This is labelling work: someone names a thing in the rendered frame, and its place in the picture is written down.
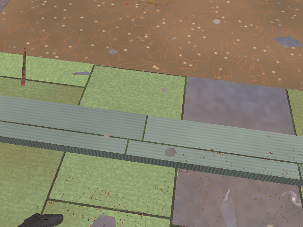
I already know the left robot hand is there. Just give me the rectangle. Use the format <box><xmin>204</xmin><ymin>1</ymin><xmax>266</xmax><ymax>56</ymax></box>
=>
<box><xmin>17</xmin><ymin>213</ymin><xmax>63</xmax><ymax>227</ymax></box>

